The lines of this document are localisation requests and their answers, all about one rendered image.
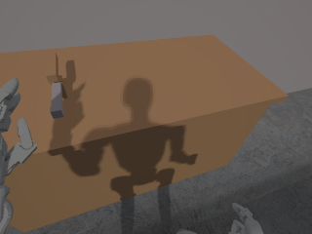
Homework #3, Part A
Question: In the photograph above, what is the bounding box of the robot left hand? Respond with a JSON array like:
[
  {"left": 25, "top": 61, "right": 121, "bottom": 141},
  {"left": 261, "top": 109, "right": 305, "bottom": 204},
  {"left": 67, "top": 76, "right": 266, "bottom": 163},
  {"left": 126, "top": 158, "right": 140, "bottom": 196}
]
[{"left": 0, "top": 77, "right": 37, "bottom": 185}]

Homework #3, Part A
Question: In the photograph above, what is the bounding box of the robot right hand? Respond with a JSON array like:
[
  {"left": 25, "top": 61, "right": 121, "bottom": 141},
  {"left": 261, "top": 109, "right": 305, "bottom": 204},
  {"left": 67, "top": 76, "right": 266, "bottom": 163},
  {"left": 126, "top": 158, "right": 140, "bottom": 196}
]
[{"left": 228, "top": 203, "right": 264, "bottom": 234}]

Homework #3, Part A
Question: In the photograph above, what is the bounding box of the counter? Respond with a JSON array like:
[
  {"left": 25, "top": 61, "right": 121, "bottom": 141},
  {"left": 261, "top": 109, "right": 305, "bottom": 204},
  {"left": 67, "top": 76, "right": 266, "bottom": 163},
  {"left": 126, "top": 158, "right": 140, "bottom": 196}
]
[{"left": 0, "top": 34, "right": 288, "bottom": 233}]

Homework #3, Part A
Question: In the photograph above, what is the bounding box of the left robot forearm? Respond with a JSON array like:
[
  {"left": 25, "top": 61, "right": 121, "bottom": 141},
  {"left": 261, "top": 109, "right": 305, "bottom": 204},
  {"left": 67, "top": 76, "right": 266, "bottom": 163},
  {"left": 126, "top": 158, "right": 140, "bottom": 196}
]
[{"left": 0, "top": 185, "right": 14, "bottom": 234}]

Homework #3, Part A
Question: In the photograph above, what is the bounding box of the tap lever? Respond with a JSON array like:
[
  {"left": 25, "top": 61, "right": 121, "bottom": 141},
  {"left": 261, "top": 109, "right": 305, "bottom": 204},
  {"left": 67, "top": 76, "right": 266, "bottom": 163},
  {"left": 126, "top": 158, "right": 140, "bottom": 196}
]
[{"left": 50, "top": 82, "right": 64, "bottom": 119}]

